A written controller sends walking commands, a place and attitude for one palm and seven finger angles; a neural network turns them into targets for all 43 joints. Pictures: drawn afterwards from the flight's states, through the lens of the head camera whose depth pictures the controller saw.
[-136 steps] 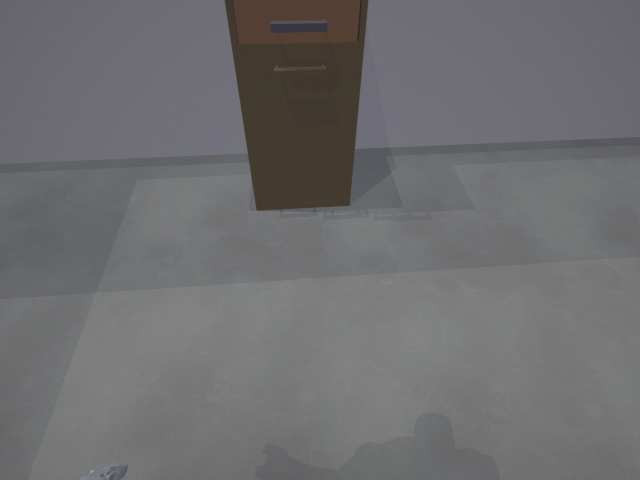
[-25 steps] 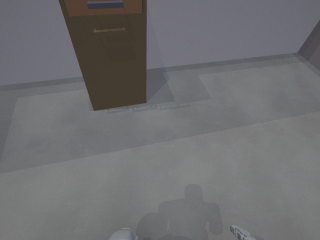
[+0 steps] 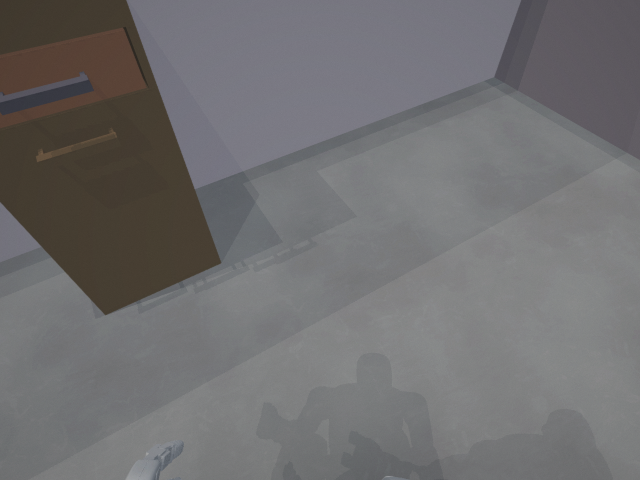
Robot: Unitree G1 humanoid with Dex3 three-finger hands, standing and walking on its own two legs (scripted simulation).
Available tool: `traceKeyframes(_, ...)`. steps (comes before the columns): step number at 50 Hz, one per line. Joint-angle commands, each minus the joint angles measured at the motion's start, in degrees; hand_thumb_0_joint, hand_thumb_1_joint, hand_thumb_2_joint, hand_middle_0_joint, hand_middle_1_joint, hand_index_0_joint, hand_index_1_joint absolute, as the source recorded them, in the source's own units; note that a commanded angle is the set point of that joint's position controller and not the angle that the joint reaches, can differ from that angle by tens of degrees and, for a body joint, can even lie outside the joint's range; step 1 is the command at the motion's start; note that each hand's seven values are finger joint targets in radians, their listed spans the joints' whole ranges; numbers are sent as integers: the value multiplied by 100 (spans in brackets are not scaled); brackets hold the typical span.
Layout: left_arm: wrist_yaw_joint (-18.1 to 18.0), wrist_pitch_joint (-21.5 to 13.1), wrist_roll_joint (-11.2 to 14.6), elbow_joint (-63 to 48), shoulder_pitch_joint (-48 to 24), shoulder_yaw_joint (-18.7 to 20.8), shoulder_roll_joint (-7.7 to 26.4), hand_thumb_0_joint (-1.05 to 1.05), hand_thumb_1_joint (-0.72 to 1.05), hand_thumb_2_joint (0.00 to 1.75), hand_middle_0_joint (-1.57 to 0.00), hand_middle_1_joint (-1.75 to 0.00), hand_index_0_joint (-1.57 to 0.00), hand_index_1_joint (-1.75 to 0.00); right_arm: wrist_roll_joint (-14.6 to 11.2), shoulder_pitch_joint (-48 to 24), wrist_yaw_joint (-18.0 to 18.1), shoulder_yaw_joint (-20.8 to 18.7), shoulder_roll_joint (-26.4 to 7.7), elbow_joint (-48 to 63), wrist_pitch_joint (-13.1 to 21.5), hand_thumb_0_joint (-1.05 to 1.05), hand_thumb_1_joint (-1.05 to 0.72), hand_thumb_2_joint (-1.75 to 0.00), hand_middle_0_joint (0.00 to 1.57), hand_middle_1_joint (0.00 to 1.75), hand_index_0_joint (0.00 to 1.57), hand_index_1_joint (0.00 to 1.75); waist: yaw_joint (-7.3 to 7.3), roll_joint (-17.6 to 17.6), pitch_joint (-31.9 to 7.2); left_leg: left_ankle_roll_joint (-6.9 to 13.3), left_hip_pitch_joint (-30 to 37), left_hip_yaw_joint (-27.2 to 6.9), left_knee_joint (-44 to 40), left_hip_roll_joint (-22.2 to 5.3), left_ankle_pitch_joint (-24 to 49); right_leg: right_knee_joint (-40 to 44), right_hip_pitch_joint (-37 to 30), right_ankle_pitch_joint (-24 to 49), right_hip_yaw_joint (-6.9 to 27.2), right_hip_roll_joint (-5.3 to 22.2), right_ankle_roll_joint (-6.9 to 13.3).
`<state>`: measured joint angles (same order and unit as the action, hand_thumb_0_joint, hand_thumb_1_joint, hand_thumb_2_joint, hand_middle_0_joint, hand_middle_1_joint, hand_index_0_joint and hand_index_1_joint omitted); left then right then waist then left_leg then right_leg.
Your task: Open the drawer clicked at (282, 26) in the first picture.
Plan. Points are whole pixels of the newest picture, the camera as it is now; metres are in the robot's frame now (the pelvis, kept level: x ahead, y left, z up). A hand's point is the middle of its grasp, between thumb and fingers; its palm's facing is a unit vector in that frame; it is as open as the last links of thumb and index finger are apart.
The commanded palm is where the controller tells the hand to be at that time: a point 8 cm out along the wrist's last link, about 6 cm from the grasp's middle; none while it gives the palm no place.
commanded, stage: walk to a spot facing it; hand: left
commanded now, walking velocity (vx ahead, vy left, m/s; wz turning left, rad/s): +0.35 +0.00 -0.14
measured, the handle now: (44, 89) +0.81 +0.59 +0.05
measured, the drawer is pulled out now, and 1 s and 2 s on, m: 0.00 0.00 0.00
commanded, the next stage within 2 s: turn to face it in 0.16 s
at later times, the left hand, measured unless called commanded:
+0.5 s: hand (169, 429) +0.22 +0.24 -0.17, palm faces +0.05 -0.99 -0.16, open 7.3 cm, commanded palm none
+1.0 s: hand (185, 376) +0.29 +0.22 -0.13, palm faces +0.32 -0.90 -0.28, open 7.3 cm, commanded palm none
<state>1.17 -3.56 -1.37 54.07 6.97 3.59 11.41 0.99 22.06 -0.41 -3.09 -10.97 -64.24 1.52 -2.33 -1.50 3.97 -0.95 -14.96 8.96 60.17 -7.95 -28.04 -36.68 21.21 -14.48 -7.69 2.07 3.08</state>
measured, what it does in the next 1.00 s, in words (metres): walks ahead, turning left: left foot, then right foot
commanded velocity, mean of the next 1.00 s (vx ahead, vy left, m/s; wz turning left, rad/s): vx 0.06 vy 0.00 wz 0.40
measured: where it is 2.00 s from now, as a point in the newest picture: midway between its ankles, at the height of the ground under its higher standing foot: (291, 444)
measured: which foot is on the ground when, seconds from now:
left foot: up 0.00-0.28, down 0.30-0.80, up 0.82-1.00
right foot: down 0.00-0.32, up 0.34-0.78, down 0.80-1.00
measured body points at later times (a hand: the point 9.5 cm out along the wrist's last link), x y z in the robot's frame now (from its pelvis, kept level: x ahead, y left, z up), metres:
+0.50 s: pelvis +0.19 +0.06 +0.02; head +0.21 +0.09 +0.47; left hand +0.22 +0.30 -0.15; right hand +0.22 -0.17 -0.12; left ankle +0.24 +0.14 -0.72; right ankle +0.15 -0.08 -0.65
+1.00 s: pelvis +0.24 +0.01 +0.02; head +0.27 -0.01 +0.47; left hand +0.27 +0.27 -0.10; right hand +0.37 -0.23 -0.14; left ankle +0.19 +0.14 -0.64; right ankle +0.27 -0.08 -0.72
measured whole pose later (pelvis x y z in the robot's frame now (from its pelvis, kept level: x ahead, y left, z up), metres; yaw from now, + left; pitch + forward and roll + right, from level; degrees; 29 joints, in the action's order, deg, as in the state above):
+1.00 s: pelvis +0.24 +0.01 +0.02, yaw +19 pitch -1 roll +2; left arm -1.9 -0.1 -1.3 51.6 10.0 2.3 9.1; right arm 1.1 12.0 -0.9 -5.9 -15.0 -55.4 -3.8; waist -2.1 -2.3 3.0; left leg -3.4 -28.6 1.8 63.9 -1.7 -24.1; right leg -29.6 12.7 -16.1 -10.2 5.5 1.2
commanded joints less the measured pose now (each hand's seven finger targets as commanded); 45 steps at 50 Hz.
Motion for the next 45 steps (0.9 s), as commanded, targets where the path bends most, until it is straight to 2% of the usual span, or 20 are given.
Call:
traceKeyframes(1,-178,10,30,170,1165,145,858,0,90,90,-20,-30,-20,-30,55,-700,16,-45,-374,774,175,0,-90,-90,20,30,20,30,426,495,-359,-39,-2153,-649,962,-295,815,2196,-1582,708,2030,1624,824)
traceKeyframes(4,-182,-50,-14,233,878,72,676,0,90,90,-20,-30,-20,-30,54,-205,-17,-37,-174,590,28,0,-90,-90,20,30,20,30,49,845,-178,-169,-1506,-431,-11,-237,1071,2418,-759,901,1219,1268,660)
traceKeyframes(10,-150,-44,-8,438,1107,109,799,0,90,90,-20,-30,-20,-30,12,-743,-113,-21,-110,831,133,0,-90,-90,20,30,20,30,212,821,-40,-120,-885,-191,-1904,16,1536,2309,-777,301,1183,1130,582)
traceKeyframes(13,-149,36,25,506,1123,127,737,0,90,90,-20,-30,-20,-30,26,-396,-51,-54,-279,692,206,0,-90,-90,20,30,20,30,-1,466,9,-92,253,20,-2809,242,1872,1660,-494,313,1039,881,368)
traceKeyframes(14,-147,63,34,529,1170,89,594,0,90,90,-20,-30,-20,-30,32,151,-14,-89,-495,503,229,0,-90,-90,20,30,20,30,-208,-90,-261,-24,919,-208,-3120,179,1972,728,-418,570,731,588,205)
traceKeyframes(15,-140,85,72,480,1412,54,274,0,90,90,-20,-30,-20,-30,107,756,53,-184,-989,388,266,0,-90,-90,20,30,20,30,-325,-1232,-654,408,1675,-1635,-3674,-870,2392,-761,230,-277,208,42,-113)
traceKeyframes(16,-147,74,78,398,1495,-8,147,0,90,90,-20,-30,-20,-30,87,1044,80,-197,-1318,334,194,0,-90,-90,20,30,20,30,-308,-1938,-863,971,1805,-2953,-4358,-1772,2783,-2230,732,-2162,27,-375,-272)
traceKeyframes(17,-204,105,32,394,1266,-14,247,0,90,90,-20,-30,-20,-30,64,810,149,-132,-1165,299,154,0,-90,-90,20,30,20,30,-285,-1734,-752,1110,1430,-3187,-4577,-1763,2521,-2949,959,-2087,513,-145,-242)
traceKeyframes(19,-143,84,13,418,956,-28,234,0,90,90,-20,-30,-20,-30,27,7,172,-19,-691,494,177,0,-90,-90,20,30,20,30,26,-759,-115,1172,588,-2557,-4535,-1320,2959,-3132,1165,-1346,623,293,-332)
traceKeyframes(21,-146,173,19,529,1142,-69,52,0,90,90,-20,-30,-20,-30,3,-327,191,48,-542,542,229,0,-90,-90,20,30,20,30,260,-609,-383,943,371,-1663,-4450,-858,3904,-2610,639,-877,600,356,-488)
traceKeyframes(22,-167,232,29,533,1208,-51,55,0,90,90,-20,-30,-20,-30,-15,-367,192,25,-550,567,217,0,-90,-90,20,30,20,30,284,-637,-561,932,392,-1495,-4395,-738,4146,-2473,481,-787,558,319,-544)
traceKeyframes(25,-211,350,36,391,1035,14,137,0,90,90,-20,-30,-20,-30,-17,-341,185,-38,-677,621,129,0,-90,-90,20,30,20,30,272,-323,-723,1023,508,-1638,-4346,-690,4296,-2318,565,-628,573,252,-655)
traceKeyframes(32,-261,442,64,-190,216,93,150,0,90,90,-20,-30,-20,-30,44,-316,143,-222,-829,764,-81,0,-90,-90,20,30,20,30,57,-540,-549,1123,463,-2175,-4205,-586,3470,-1278,585,-792,588,141,-752)
traceKeyframes(36,-286,400,102,-332,367,110,188,0,90,90,-20,-30,-20,-30,49,-551,130,-308,-938,937,-165,0,-90,-90,20,30,20,30,161,-710,-643,1052,182,-2454,-3823,-458,3758,-193,-200,-649,544,-76,-684)
traceKeyframes(38,-312,341,112,-312,699,148,320,0,90,90,-20,-30,-20,-30,-2,-716,109,-337,-926,1067,-193,0,-90,-90,20,30,20,30,356,-428,-718,756,-342,-2386,-3366,-172,3359,1058,-1171,310,533,-24,-656)
traceKeyframes(39,-344,282,63,-338,810,194,662,0,90,90,-20,-30,-20,-30,-58,-672,67,-325,-731,1130,-184,0,-90,-90,20,30,20,30,393,285,-807,422,-1059,-2054,-2723,219,2506,1661,-1994,708,1194,672,-482)
traceKeyframes(40,-384,255,-20,-359,994,292,1177,0,90,90,-20,-30,-20,-30,-66,-630,39,-265,-347,1311,-172,0,-90,-90,20,30,20,30,439,1846,-878,-46,-1947,-925,-1455,1086,102,1934,-2436,1693,2418,2217,115)
traceKeyframes(41,-362,277,24,-465,980,270,1241,0,90,90,-20,-30,-20,-30,1,-644,59,-328,-599,1335,-246,0,-90,-90,20,30,20,30,433,1531,-937,-91,-1814,-1023,-216,936,-617,1989,-1810,1826,2500,2698,599)
traceKeyframes(44,-378,293,30,-641,183,144,726,0,90,90,-20,-30,-20,-30,30,-759,-36,-328,-535,1214,-411,0,-90,-90,20,30,20,30,67,918,-240,-190,-1845,-1014,1010,516,307,1900,-902,1580,1314,1902,425)
traceKeyframes(45,-372,266,13,-643,219,109,678,0,90,90,-20,-30,-20,-30,40,-802,-58,-289,-470,1211,-421,0,-90,-90,20,30,20,30,78,968,-175,-239,-1831,-930,966,516,447,1824,-941,1902,997,1764,364)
